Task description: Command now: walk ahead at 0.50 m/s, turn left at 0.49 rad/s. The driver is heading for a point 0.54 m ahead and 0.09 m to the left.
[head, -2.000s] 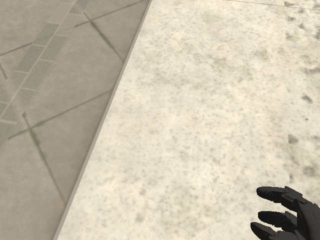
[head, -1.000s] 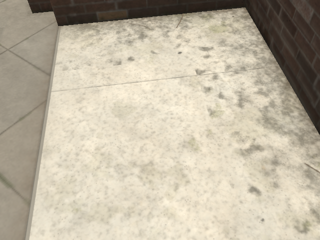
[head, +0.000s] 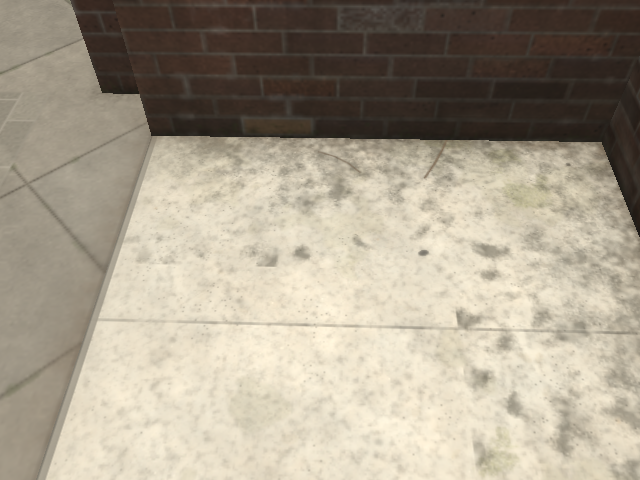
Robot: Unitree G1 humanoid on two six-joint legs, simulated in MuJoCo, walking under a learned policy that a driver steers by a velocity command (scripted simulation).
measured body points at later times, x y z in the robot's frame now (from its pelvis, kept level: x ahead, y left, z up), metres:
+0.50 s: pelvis +0.27 +0.09 +0.00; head +0.30 +0.11 +0.45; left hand +0.37 +0.39 -0.11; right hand +0.41 -0.16 -0.11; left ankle +0.25 +0.15 -0.75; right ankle +0.41 -0.08 -0.67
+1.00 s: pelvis +0.48 +0.09 -0.01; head +0.52 +0.09 +0.44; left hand +0.56 +0.36 -0.14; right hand +0.64 -0.15 -0.14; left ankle +0.47 +0.24 -0.73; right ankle +0.59 +0.02 -0.75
